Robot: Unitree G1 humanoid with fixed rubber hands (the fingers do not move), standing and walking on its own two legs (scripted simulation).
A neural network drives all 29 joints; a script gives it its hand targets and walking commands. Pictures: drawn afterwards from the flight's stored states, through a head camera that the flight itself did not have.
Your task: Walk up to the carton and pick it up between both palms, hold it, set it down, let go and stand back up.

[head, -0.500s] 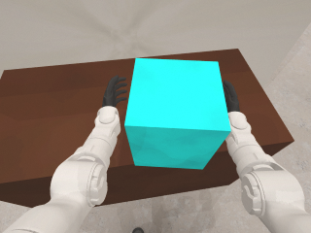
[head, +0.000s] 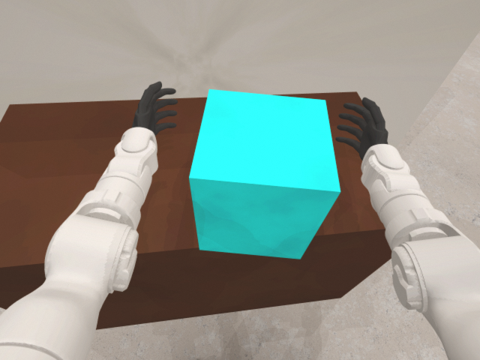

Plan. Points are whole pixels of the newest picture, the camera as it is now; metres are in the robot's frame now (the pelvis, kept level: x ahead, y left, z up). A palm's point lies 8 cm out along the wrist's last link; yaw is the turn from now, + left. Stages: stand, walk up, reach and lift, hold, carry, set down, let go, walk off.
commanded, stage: set down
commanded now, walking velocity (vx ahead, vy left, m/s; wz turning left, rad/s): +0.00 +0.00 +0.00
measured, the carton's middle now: (258, 180) +0.43 -0.02 +0.02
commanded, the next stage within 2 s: none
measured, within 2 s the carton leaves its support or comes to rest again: neither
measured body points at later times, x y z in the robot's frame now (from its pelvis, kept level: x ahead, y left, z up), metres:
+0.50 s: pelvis +0.00 -0.01 +0.02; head +0.04 +0.02 +0.47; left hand +0.49 +0.18 +0.21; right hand +0.46 -0.22 +0.20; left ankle +0.06 +0.12 -0.72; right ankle +0.00 -0.06 -0.72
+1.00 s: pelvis +0.01 +0.00 +0.02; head +0.04 +0.01 +0.47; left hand +0.44 +0.19 +0.13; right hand +0.41 -0.22 +0.12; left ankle +0.06 +0.12 -0.72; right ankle +0.00 -0.06 -0.72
